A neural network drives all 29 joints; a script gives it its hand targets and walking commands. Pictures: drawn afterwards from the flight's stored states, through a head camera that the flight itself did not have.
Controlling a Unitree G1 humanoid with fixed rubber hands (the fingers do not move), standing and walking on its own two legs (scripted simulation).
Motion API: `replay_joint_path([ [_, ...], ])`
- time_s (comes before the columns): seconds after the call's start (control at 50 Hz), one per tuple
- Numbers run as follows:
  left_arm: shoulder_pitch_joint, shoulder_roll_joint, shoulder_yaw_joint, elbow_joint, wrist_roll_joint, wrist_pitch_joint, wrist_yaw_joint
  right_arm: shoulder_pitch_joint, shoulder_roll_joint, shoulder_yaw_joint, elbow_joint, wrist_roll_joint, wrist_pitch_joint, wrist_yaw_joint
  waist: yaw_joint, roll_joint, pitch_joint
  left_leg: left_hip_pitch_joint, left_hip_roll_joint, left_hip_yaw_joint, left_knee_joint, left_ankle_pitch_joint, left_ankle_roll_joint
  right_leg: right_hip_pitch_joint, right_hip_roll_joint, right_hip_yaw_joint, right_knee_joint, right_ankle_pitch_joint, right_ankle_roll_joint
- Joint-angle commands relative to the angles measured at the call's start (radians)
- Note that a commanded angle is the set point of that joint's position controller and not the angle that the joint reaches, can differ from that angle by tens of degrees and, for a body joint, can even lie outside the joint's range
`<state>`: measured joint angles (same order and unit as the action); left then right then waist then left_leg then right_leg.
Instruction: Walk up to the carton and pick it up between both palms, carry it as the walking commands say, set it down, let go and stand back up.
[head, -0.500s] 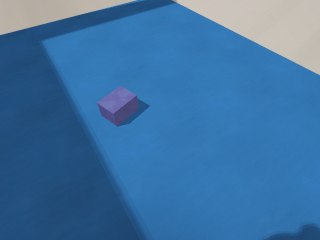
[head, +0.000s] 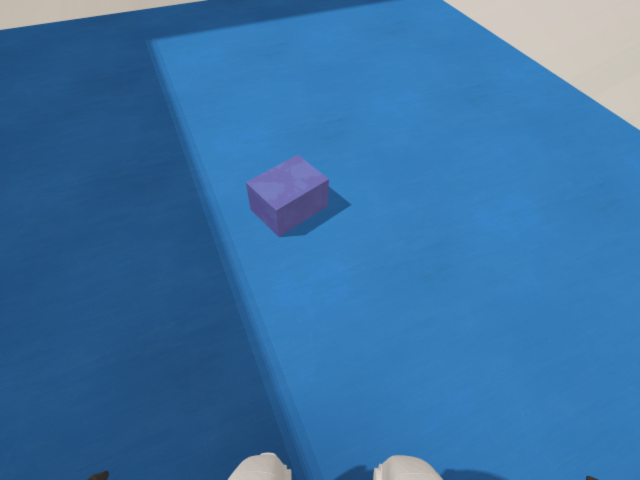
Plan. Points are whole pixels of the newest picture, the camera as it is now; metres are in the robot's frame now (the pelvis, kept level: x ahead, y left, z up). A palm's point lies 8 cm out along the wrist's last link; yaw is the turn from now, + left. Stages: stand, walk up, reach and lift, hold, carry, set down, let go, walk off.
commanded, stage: walk up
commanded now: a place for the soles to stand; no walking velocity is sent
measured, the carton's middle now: (288, 194) +1.20 +0.15 -0.67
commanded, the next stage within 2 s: none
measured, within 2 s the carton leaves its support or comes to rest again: neither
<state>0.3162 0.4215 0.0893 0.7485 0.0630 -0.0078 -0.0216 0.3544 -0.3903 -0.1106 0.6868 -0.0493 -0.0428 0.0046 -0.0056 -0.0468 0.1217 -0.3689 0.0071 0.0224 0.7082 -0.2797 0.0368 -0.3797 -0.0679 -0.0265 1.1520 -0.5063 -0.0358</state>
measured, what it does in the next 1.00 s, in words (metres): walks ahead: right foot, then left foot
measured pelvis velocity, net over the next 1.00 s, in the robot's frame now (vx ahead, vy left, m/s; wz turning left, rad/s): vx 0.38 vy -0.02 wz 0.14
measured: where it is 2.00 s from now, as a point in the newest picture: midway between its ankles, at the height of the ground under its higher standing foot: (318, 298)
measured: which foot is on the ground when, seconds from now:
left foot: down 0.00-0.22, up 0.24-0.48, down 0.50-0.80, up 0.82-1.00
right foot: up 0.00-0.20, down 0.22-0.50, up 0.52-0.78, down 0.80-1.00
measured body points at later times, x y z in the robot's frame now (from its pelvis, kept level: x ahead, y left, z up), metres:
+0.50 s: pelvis +0.17 +0.00 +0.00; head +0.20 +0.00 +0.45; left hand +0.18 +0.34 -0.08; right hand +0.37 -0.27 -0.07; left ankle +0.27 +0.13 -0.71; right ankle +0.17 -0.15 -0.71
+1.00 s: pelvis +0.38 -0.02 +0.00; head +0.41 -0.02 +0.45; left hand +0.43 +0.32 -0.06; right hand +0.55 -0.30 -0.08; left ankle +0.42 +0.12 -0.68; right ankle +0.42 -0.14 -0.71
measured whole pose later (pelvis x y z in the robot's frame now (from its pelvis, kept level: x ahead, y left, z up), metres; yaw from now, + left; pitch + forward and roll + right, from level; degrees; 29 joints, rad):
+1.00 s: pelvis +0.38 -0.02 +0.00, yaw +8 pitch -3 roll -1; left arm 0.37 0.47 0.03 0.54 0.06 -0.03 -0.01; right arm 0.33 -0.45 -0.03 0.51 -0.03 0.00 0.06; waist 0.02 0.05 0.12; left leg -0.49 0.05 -0.01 0.98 -0.48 0.02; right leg -0.30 -0.04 -0.09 0.72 -0.36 -0.03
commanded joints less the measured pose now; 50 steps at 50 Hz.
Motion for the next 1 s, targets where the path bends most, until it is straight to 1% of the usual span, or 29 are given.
replay_joint_path([
  [0.0, 0.024, 0.158, 0.011, -0.173, -0.010, -0.028, -0.026, 0.007, -0.231, -0.034, -0.150, 0.017, -0.020, -0.017, -0.012, 0.171, -0.031, 0.106, 0.258, -0.425, -0.487, -0.448, 0.192, -0.206, -0.064, 0.061, -0.091, 0.002, 0.011],
  [0.12, 0.151, 0.165, 0.008, -0.198, -0.022, -0.025, -0.036, -0.072, -0.246, -0.002, -0.202, 0.012, -0.001, 0.016, 0.054, 0.217, -0.025, -0.145, 0.188, -0.219, -0.381, -0.468, 0.133, 0.152, 0.020, -0.059, -0.457, 0.199, 0.004],
  [0.16, 0.240, 0.191, 0.021, -0.183, -0.012, -0.042, -0.017, -0.043, -0.179, 0.029, -0.206, 0.003, 0.004, 0.027, 0.103, 0.082, -0.053, -0.283, 0.105, -0.136, -0.156, -0.459, 0.082, 0.378, 0.050, -0.044, -0.545, 0.205, -0.006],
  [0.18, 0.266, 0.243, 0.034, -0.206, -0.006, -0.050, -0.001, -0.013, -0.137, 0.049, -0.229, 0.007, 0.007, 0.032, 0.118, -0.083, -0.093, -0.335, 0.040, -0.071, 0.075, -0.407, 0.045, 0.421, -0.071, 0.135, -0.687, 0.003, -0.031],
  [0.2, 0.273, 0.306, 0.050, -0.248, 0.002, -0.057, 0.012, -0.027, -0.103, 0.062, -0.270, 0.008, 0.014, 0.042, 0.126, -0.199, -0.096, -0.421, -0.032, -0.022, 0.362, -0.334, -0.001, 0.379, -0.335, 0.574, -0.885, -0.365, -0.097],
  [0.22, 0.233, 0.330, 0.054, -0.260, -0.008, -0.062, 0.031, -0.069, -0.161, 0.037, -0.292, 0.001, 0.020, 0.040, 0.097, -0.081, 0.016, -0.480, -0.006, -0.115, 0.504, -0.252, -0.014, 0.278, -0.411, 0.757, -0.986, -0.486, -0.176],
  [0.24, 0.177, 0.325, 0.051, -0.270, 0.002, -0.061, 0.043, -0.083, -0.201, 0.022, -0.308, 0.002, 0.023, 0.043, 0.070, -0.015, 0.038, -0.504, 0.041, -0.120, 0.529, -0.241, -0.019, 0.294, -0.399, 0.718, -0.986, -0.458, -0.236],
  [0.26, 0.174, 0.305, 0.046, -0.263, 0.001, -0.063, 0.049, -0.115, -0.217, 0.018, -0.314, 0.011, 0.018, 0.048, 0.085, 0.031, 0.046, -0.513, 0.067, -0.141, 0.499, -0.195, -0.019, 0.298, -0.359, 0.585, -0.952, -0.360, -0.234],
  [0.3, 0.077, 0.304, 0.052, -0.281, 0.003, -0.065, 0.043, -0.070, -0.226, 0.012, -0.294, 0.030, 0.013, 0.059, 0.040, -0.092, 0.039, -0.385, 0.094, -0.137, 0.373, -0.190, -0.023, 0.191, -0.321, 0.399, -0.933, -0.300, -0.205],
  [0.36, 0.053, 0.280, 0.037, -0.268, 0.009, -0.072, 0.029, -0.057, -0.190, 0.023, -0.270, 0.022, 0.007, 0.076, 0.027, -0.099, 0.041, -0.207, 0.107, -0.087, 0.146, -0.158, -0.008, 0.069, -0.291, 0.235, -0.897, -0.127, -0.199],
  [0.38, 0.028, 0.281, 0.035, -0.269, 0.003, -0.062, 0.023, -0.048, -0.185, 0.022, -0.264, 0.028, 0.011, 0.081, 0.028, -0.145, 0.016, -0.111, 0.094, -0.051, 0.089, -0.108, -0.003, 0.016, -0.246, 0.152, -0.874, -0.118, -0.188],
  [0.44, 0.026, 0.233, 0.013, -0.275, -0.001, -0.044, 0.006, 0.048, -0.169, 0.009, -0.218, 0.021, 0.006, 0.072, -0.035, -0.066, -0.083, 0.223, -0.024, 0.054, -0.073, 0.045, 0.011, -0.098, -0.159, -0.017, -0.672, -0.147, -0.134],
  [0.46, 0.050, 0.198, 0.002, -0.276, -0.001, -0.040, 0.001, 0.144, -0.227, -0.020, -0.191, 0.011, 0.002, 0.058, -0.083, 0.062, -0.156, 0.378, -0.007, -0.027, -0.142, -0.065, 0.041, -0.148, -0.117, -0.069, -0.407, -0.073, -0.106],
  [0.48, 0.109, 0.131, -0.020, -0.289, -0.011, -0.043, -0.011, 0.216, -0.306, -0.053, -0.204, -0.003, -0.002, 0.033, -0.126, 0.324, -0.250, 0.514, 0.179, -0.365, -0.255, -0.343, 0.116, -0.287, -0.030, -0.117, -0.074, -0.044, -0.047],
  [0.5, 0.085, 0.163, -0.017, -0.319, -0.011, -0.032, -0.019, 0.192, -0.356, -0.063, -0.250, -0.005, -0.005, 0.009, -0.117, 0.255, -0.216, 0.465, 0.355, -0.762, -0.448, -0.647, 0.224, -0.404, 0.035, -0.060, 0.144, -0.035, -0.006],
  [0.52, 0.033, 0.201, 0.001, -0.350, -0.006, -0.020, -0.019, 0.122, -0.362, -0.049, -0.276, 0.001, -0.004, -0.011, -0.100, 0.183, -0.177, 0.423, 0.400, -0.778, -0.473, -0.691, 0.276, -0.426, -0.012, 0.011, 0.218, -0.036, 0.002],
  [0.54, -0.020, 0.236, 0.012, -0.371, -0.011, -0.021, -0.019, 0.090, -0.335, -0.036, -0.270, 0.017, -0.012, -0.016, -0.091, 0.092, -0.116, 0.388, 0.376, -0.745, -0.461, -0.604, 0.280, -0.469, -0.036, 0.048, 0.238, 0.002, -0.005],
  [0.56, -0.014, 0.226, 0.012, -0.349, -0.016, -0.024, -0.022, 0.074, -0.314, -0.030, -0.264, 0.026, -0.015, -0.023, -0.076, 0.080, -0.094, 0.353, 0.336, -0.596, -0.434, -0.475, 0.249, -0.440, -0.052, 0.055, 0.206, 0.061, -0.002],
  [0.64, 0.049, 0.195, 0.000, -0.308, -0.028, -0.028, -0.032, -0.007, -0.276, -0.009, -0.262, 0.015, -0.029, -0.020, -0.019, 0.200, -0.053, 0.202, 0.292, -0.359, -0.379, -0.096, 0.217, -0.240, -0.071, 0.086, -0.138, 0.011, 0.005],
  [0.72, 0.127, 0.209, 0.008, -0.262, -0.019, -0.024, -0.033, -0.058, -0.259, 0.009, -0.254, 0.015, -0.013, 0.010, 0.029, 0.251, -0.010, -0.013, 0.223, -0.185, -0.298, -0.144, 0.161, 0.064, -0.004, -0.024, -0.452, 0.152, -0.006],
  [0.74, 0.188, 0.211, 0.017, -0.245, -0.030, -0.030, -0.028, -0.094, -0.247, 0.018, -0.263, 0.014, -0.007, 0.017, 0.090, 0.217, 0.000, -0.166, 0.176, -0.144, -0.200, -0.211, 0.116, 0.243, 0.011, -0.020, -0.538, 0.225, -0.002],
  [0.76, 0.259, 0.261, 0.035, -0.225, -0.021, -0.039, -0.021, -0.051, -0.184, 0.044, -0.263, 0.008, 0.001, 0.024, 0.116, 0.041, -0.049, -0.262, 0.086, -0.070, 0.038, -0.267, 0.076, 0.376, -0.024, 0.078, -0.615, 0.130, -0.009],
  [0.78, 0.305, 0.353, 0.058, -0.242, -0.014, -0.045, -0.009, -0.051, -0.135, 0.061, -0.313, 0.007, 0.002, 0.029, 0.158, -0.188, -0.121, -0.367, -0.007, 0.020, 0.340, -0.300, 0.025, 0.410, -0.284, 0.468, -0.766, -0.202, -0.062],
  [0.8, 0.264, 0.399, 0.069, -0.278, -0.004, -0.043, 0.015, -0.076, -0.183, 0.047, -0.326, 0.003, 0.015, 0.027, 0.142, -0.156, -0.064, -0.452, -0.033, -0.086, 0.518, -0.301, -0.003, 0.338, -0.377, 0.756, -0.905, -0.359, -0.184],
  [0.82, 0.207, 0.372, 0.062, -0.283, -0.001, -0.040, 0.027, -0.096, -0.216, 0.036, -0.336, 0.002, 0.021, 0.029, 0.106, -0.031, -0.010, -0.482, 0.021, -0.114, 0.563, -0.253, -0.004, 0.328, -0.379, 0.757, -0.925, -0.373, -0.243],
  [0.86, 0.139, 0.345, 0.056, -0.295, -0.001, -0.043, 0.039, -0.099, -0.239, 0.018, -0.336, 0.018, 0.017, 0.038, 0.081, 0.016, -0.007, -0.464, 0.081, -0.115, 0.545, -0.171, -0.013, 0.280, -0.327, 0.558, -0.885, -0.331, -0.233],
  [0.92, 0.037, 0.313, 0.053, -0.289, -0.003, -0.045, 0.027, -0.055, -0.229, 0.027, -0.297, 0.027, 0.010, 0.048, 0.043, -0.105, -0.015, -0.282, 0.091, -0.087, 0.262, -0.240, -0.028, 0.152, -0.271, 0.346, -0.829, -0.095, -0.235],
  [0.94, 0.059, 0.293, 0.044, -0.286, -0.003, -0.045, 0.023, -0.067, -0.226, 0.029, -0.295, 0.019, 0.007, 0.053, 0.059, -0.073, -0.032, -0.236, 0.079, -0.058, 0.189, -0.229, -0.019, 0.149, -0.262, 0.283, -0.801, -0.007, -0.236],
  [0.98, 0.019, 0.279, 0.032, -0.274, -0.007, -0.039, 0.015, -0.015, -0.195, 0.034, -0.276, 0.020, 0.004, 0.054, 0.011, -0.116, -0.027, -0.068, 0.063, -0.014, 0.023, -0.141, -0.003, 0.037, -0.222, 0.187, -0.726, 0.127, -0.216],
])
